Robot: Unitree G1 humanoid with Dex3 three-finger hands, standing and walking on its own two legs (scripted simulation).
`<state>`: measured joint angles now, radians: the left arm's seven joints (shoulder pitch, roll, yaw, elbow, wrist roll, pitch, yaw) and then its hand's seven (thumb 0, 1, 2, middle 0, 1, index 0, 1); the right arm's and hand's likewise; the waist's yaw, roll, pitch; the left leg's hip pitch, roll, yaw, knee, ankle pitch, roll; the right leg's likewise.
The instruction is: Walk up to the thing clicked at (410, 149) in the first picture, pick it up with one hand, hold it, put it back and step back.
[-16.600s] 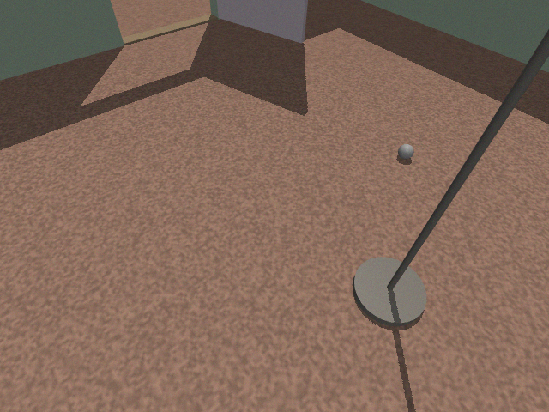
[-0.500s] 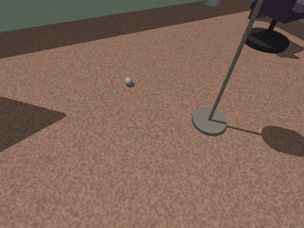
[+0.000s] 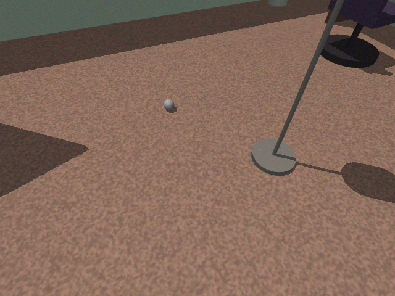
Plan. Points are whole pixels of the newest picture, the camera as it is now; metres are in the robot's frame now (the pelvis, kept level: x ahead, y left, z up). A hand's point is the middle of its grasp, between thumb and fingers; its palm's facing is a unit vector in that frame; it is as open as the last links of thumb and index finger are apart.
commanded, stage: stand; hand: left
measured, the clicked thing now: (168, 104) +1.52 +0.17 -0.74
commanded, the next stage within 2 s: walk up in 0.16 s
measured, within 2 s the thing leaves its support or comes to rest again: neither
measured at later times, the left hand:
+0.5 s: hand out of the picture +0.15 +0.23 -0.14, palm faces -0.01 -0.90 -0.44, open 7.4 cm
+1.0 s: hand (113, 220) +0.34 +0.23 -0.18, palm faces -0.01 -0.95 -0.32, open 7.4 cm
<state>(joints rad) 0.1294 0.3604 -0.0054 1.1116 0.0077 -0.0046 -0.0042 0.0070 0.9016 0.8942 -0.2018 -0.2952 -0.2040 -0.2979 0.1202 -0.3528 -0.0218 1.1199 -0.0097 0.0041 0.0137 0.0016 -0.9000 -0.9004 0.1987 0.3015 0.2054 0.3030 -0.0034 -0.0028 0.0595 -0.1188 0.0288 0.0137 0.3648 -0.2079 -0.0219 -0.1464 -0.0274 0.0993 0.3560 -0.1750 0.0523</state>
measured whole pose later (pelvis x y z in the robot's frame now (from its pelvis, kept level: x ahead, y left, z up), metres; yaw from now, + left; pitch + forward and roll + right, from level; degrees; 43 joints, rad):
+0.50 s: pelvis +0.08 -0.06 -0.02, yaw -2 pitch -4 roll -1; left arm 0.24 0.42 0.09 1.00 0.03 -0.07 -0.06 0.01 0.90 0.89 -0.20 -0.30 -0.20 -0.30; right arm 0.27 -0.45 -0.11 1.03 -0.04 0.02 0.05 0.00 -0.90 -0.90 0.20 0.30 0.20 0.30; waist 0.02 0.08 0.03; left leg -0.24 0.05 -0.07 0.93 -0.51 0.04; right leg -0.27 0.00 -0.09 0.60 -0.27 -0.03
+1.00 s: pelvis +0.31 -0.03 -0.02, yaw +1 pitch -2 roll -1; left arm 0.28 0.39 0.04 0.95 -0.01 -0.04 -0.03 0.01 0.90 0.89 -0.20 -0.30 -0.20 -0.30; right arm 0.19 -0.37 -0.08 0.85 -0.03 -0.06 0.07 0.00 -0.90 -0.90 0.20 0.30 0.21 0.30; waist 0.00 -0.02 0.12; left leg -0.37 0.03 0.05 0.62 -0.22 0.04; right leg -0.16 0.00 -0.01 1.03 -0.49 -0.04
